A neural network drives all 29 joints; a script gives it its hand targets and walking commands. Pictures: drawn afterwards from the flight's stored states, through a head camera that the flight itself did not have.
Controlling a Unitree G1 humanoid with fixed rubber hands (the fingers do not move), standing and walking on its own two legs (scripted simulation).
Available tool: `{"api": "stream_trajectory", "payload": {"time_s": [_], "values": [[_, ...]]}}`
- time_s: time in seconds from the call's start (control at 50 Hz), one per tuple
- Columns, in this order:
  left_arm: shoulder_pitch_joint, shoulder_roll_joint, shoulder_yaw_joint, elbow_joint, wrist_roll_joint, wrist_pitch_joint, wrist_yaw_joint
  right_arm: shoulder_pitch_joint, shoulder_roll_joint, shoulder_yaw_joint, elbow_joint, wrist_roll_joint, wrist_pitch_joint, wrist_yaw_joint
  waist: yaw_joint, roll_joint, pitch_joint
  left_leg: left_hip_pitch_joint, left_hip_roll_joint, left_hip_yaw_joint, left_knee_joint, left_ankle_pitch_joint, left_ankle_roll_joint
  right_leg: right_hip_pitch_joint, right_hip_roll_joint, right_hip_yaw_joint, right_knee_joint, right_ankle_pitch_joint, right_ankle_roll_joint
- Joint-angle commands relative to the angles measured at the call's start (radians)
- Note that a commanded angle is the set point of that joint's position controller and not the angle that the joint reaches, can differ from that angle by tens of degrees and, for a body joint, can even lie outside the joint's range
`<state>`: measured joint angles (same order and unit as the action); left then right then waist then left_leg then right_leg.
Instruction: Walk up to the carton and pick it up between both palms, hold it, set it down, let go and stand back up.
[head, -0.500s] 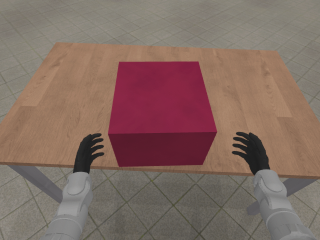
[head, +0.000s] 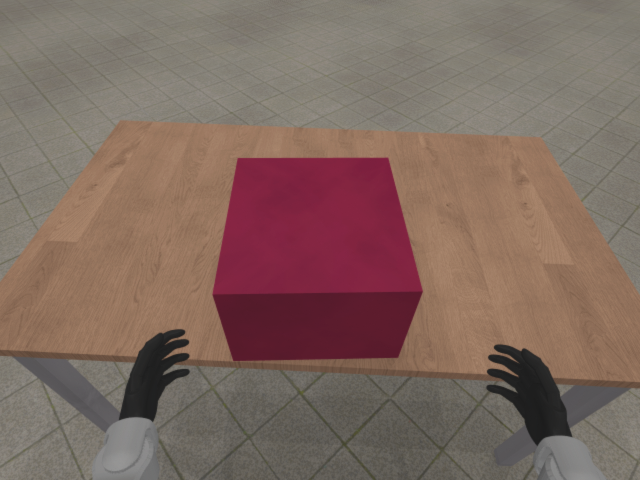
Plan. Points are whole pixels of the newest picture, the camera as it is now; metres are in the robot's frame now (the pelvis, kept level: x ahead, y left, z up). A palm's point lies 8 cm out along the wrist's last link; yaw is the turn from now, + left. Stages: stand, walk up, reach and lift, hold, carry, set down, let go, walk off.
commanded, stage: set down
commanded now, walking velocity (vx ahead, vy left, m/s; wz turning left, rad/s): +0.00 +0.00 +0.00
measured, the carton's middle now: (314, 254) +0.48 +0.04 -0.03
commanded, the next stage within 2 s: let go in 1.26 s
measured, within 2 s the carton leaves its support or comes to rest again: neither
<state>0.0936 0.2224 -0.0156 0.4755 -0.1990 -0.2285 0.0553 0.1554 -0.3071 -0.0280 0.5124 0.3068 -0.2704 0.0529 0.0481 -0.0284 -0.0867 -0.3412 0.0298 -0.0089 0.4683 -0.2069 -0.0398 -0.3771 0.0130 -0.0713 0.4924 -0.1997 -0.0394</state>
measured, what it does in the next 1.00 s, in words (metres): stands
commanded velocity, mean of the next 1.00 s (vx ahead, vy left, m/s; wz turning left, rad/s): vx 0.00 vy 0.00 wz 0.00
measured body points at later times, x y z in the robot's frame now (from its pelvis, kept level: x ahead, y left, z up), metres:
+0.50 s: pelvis +0.02 +0.01 +0.01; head +0.03 +0.02 +0.45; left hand +0.21 +0.25 -0.05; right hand +0.22 -0.24 -0.03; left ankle +0.02 +0.15 -0.74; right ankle +0.03 -0.08 -0.74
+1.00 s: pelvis +0.01 +0.01 +0.01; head +0.04 +0.02 +0.46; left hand +0.20 +0.24 -0.06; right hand +0.21 -0.23 -0.05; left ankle +0.02 +0.15 -0.74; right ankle +0.03 -0.08 -0.74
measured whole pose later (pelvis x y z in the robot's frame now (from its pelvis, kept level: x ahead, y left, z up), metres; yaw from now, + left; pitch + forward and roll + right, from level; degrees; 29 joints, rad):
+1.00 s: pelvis +0.01 +0.01 +0.01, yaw +0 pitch +3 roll +0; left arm 0.20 0.23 -0.02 0.42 -0.14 0.03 0.02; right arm 0.22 -0.23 -0.02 0.55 0.20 -0.20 0.02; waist 0.05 -0.04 -0.01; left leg -0.26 0.02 -0.01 0.39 -0.19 -0.03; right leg -0.29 0.01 -0.07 0.41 -0.18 -0.04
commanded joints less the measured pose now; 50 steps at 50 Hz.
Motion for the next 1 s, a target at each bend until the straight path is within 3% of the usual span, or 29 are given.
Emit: {"api": "stream_trajectory", "payload": {"time_s": [0.0,0.08,0.12,0.18,0.2,0.24,0.26,0.3,0.32,0.38,0.4,0.46,0.52,0.54,0.56,0.62,0.66,0.68,0.7,0.72,0.76,0.8,0.82,0.86,0.88,0.92,0.94,0.96,0.98], "values": [[0.029,0.131,0.073,-0.289,0.023,-0.014,-0.004,-0.003,-0.051,0.095,-0.226,0.005,-0.044,-0.003,-0.013,-0.056,-0.071,0.085,-0.080,0.049,-0.094,0.108,0.035,0.312,-0.062,0.208,-0.189,-0.023,0.060],[0.001,0.128,0.056,-0.358,0.029,0.002,0.014,-0.016,-0.053,0.061,-0.212,-0.007,-0.052,0.008,-0.024,0.000,-0.059,0.098,-0.065,0.047,-0.107,0.110,0.030,0.275,-0.043,0.171,-0.187,-0.040,0.047],[0.038,0.116,0.051,-0.353,0.058,-0.007,0.023,0.017,-0.045,0.070,-0.191,-0.022,-0.056,0.014,-0.010,0.001,-0.088,0.125,-0.064,0.040,-0.117,0.142,0.028,0.302,-0.030,0.151,-0.169,0.069,0.036],[0.040,0.173,0.069,-0.412,0.045,-0.006,0.001,0.030,-0.032,0.070,-0.235,-0.041,-0.063,-0.004,-0.039,-0.039,-0.117,0.101,-0.075,0.052,-0.107,0.148,0.035,0.358,-0.054,0.174,-0.172,0.155,0.062],[0.065,0.149,0.070,-0.314,0.055,-0.006,-0.001,0.036,-0.029,0.067,-0.175,-0.048,-0.066,-0.003,-0.036,-0.063,-0.061,0.094,-0.076,0.050,-0.103,0.138,0.037,0.334,-0.047,0.165,-0.170,0.155,0.059],[0.064,0.142,0.078,-0.265,0.078,0.029,-0.011,0.047,-0.009,0.090,-0.152,-0.058,-0.051,-0.002,-0.030,-0.017,-0.042,0.086,-0.079,0.045,-0.109,0.084,0.042,0.326,-0.058,0.182,-0.182,0.108,0.051],[0.053,0.146,0.073,-0.342,0.072,0.025,0.000,0.031,-0.038,0.072,-0.163,-0.054,-0.053,0.000,-0.026,0.006,-0.055,0.104,-0.069,0.047,-0.126,0.128,0.035,0.337,-0.048,0.167,-0.177,0.134,0.051],[0.083,0.152,0.082,-0.289,0.090,0.048,-0.011,0.044,-0.026,0.067,-0.141,-0.071,-0.050,-0.010,-0.030,-0.031,-0.051,0.107,-0.073,0.044,-0.114,0.115,0.038,0.345,-0.056,0.185,-0.182,0.144,0.054],[0.045,0.169,0.074,-0.361,0.084,0.049,-0.004,0.034,-0.024,0.066,-0.180,-0.077,-0.052,-0.010,-0.030,-0.013,-0.083,0.111,-0.077,0.050,-0.115,0.131,0.040,0.365,-0.048,0.164,-0.168,0.189,0.053],[0.056,0.128,0.055,-0.296,0.103,0.077,0.000,0.029,-0.019,0.053,-0.088,-0.097,-0.029,0.000,-0.021,0.006,-0.036,0.158,-0.059,0.051,-0.134,0.094,0.037,0.291,-0.024,0.137,-0.192,0.033,0.040],[0.075,0.125,0.046,-0.343,0.094,0.081,0.006,0.031,-0.035,0.039,-0.154,-0.095,-0.036,0.002,-0.019,0.007,-0.061,0.179,-0.055,0.050,-0.137,0.121,0.037,0.301,-0.032,0.146,-0.192,0.068,0.033],[0.094,0.156,0.075,-0.272,0.113,0.111,-0.015,0.072,-0.015,0.043,-0.054,-0.131,-0.012,-0.013,-0.053,-0.018,-0.046,0.149,-0.066,0.060,-0.128,0.139,0.033,0.363,-0.040,0.146,-0.186,0.202,0.049],[0.098,0.157,0.096,-0.346,0.105,0.084,-0.018,0.084,0.007,0.072,-0.158,-0.104,-0.039,-0.025,-0.020,-0.063,-0.093,0.160,-0.073,0.059,-0.118,0.194,0.044,0.387,-0.043,0.147,-0.166,0.307,0.061],[0.116,0.142,0.081,-0.273,0.130,0.110,-0.015,0.065,-0.025,0.052,-0.077,-0.122,-0.029,-0.013,-0.024,0.027,-0.062,0.164,-0.068,0.057,-0.132,0.164,0.026,0.346,-0.030,0.132,-0.176,0.226,0.045],[0.095,0.153,0.091,-0.266,0.125,0.116,-0.026,0.073,0.010,0.078,-0.084,-0.126,-0.019,-0.024,-0.025,-0.020,-0.075,0.164,-0.074,0.062,-0.128,0.149,0.045,0.370,-0.049,0.155,-0.184,0.226,0.051],[0.081,0.159,0.089,-0.317,0.120,0.121,-0.032,0.074,0.016,0.088,-0.121,-0.132,-0.012,-0.034,-0.033,-0.019,-0.021,0.150,-0.074,0.065,-0.125,0.141,0.041,0.365,-0.062,0.171,-0.189,0.217,0.063],[0.071,0.149,0.099,-0.204,0.153,0.156,-0.039,0.042,0.028,0.073,-0.035,-0.171,0.014,-0.031,-0.011,-0.012,-0.002,0.163,-0.067,0.067,-0.148,0.116,0.046,0.319,-0.041,0.136,-0.203,0.127,0.046],[0.070,0.145,0.096,-0.292,0.148,0.146,-0.020,0.057,0.031,0.078,-0.080,-0.148,-0.003,-0.026,0.003,0.019,-0.038,0.168,-0.067,0.062,-0.144,0.169,0.037,0.350,-0.031,0.129,-0.190,0.189,0.041],[0.092,0.151,0.094,-0.303,0.134,0.147,-0.031,0.064,0.016,0.065,-0.122,-0.152,-0.006,-0.032,-0.004,-0.029,-0.049,0.181,-0.068,0.074,-0.135,0.186,0.042,0.358,-0.033,0.123,-0.189,0.232,0.053],[0.090,0.162,0.101,-0.313,0.143,0.149,-0.025,0.060,0.012,0.055,-0.124,-0.161,-0.009,-0.031,-0.008,-0.004,-0.072,0.183,-0.067,0.070,-0.130,0.178,0.038,0.358,-0.034,0.123,-0.184,0.234,0.053],[0.091,0.152,0.089,-0.236,0.140,0.172,-0.039,0.055,0.025,0.044,-0.031,-0.193,0.009,-0.042,-0.024,-0.033,-0.027,0.168,-0.060,0.069,-0.131,0.156,0.039,0.339,-0.036,0.125,-0.196,0.195,0.055],[0.105,0.153,0.087,-0.269,0.141,0.172,-0.040,0.093,0.037,0.057,-0.078,-0.179,0.003,-0.044,-0.033,-0.029,-0.055,0.189,-0.068,0.068,-0.133,0.192,0.040,0.379,-0.042,0.131,-0.190,0.303,0.055],[0.086,0.144,0.084,-0.260,0.156,0.181,-0.033,0.061,0.026,0.037,-0.010,-0.191,0.006,-0.039,-0.021,0.014,-0.041,0.196,-0.061,0.068,-0.133,0.153,0.029,0.334,-0.030,0.118,-0.190,0.195,0.049],[0.080,0.153,0.085,-0.212,0.159,0.206,-0.043,0.046,0.022,0.032,-0.023,-0.214,0.019,-0.041,-0.038,-0.006,-0.005,0.192,-0.060,0.070,-0.144,0.135,0.042,0.319,-0.037,0.117,-0.211,0.165,0.046],[0.068,0.156,0.086,-0.294,0.152,0.197,-0.040,0.073,0.064,0.055,-0.085,-0.198,0.018,-0.045,-0.023,-0.016,-0.033,0.196,-0.059,0.072,-0.142,0.147,0.045,0.343,-0.034,0.122,-0.210,0.154,0.047],[0.046,0.155,0.070,-0.284,0.146,0.207,-0.030,0.040,0.043,0.028,-0.061,-0.219,0.023,-0.042,-0.025,0.006,-0.022,0.182,-0.055,0.073,-0.142,0.108,0.042,0.308,-0.035,0.114,-0.207,0.079,0.043],[0.050,0.165,0.072,-0.284,0.143,0.209,-0.031,0.043,0.052,0.035,-0.063,-0.213,0.028,-0.041,-0.027,0.005,-0.031,0.178,-0.058,0.078,-0.141,0.121,0.043,0.327,-0.042,0.114,-0.206,0.131,0.047],[0.068,0.134,0.073,-0.198,0.166,0.236,-0.035,0.046,0.032,0.010,0.029,-0.228,0.044,-0.038,-0.031,0.024,0.018,0.205,-0.049,0.065,-0.152,0.111,0.041,0.274,-0.027,0.101,-0.225,0.060,0.038],[0.035,0.158,0.076,-0.227,0.147,0.236,-0.039,0.041,0.068,0.030,-0.045,-0.229,0.043,-0.048,-0.033,-0.026,-0.016,0.178,-0.057,0.079,-0.138,0.079,0.060,0.305,-0.047,0.138,-0.224,0.045,0.048]]}}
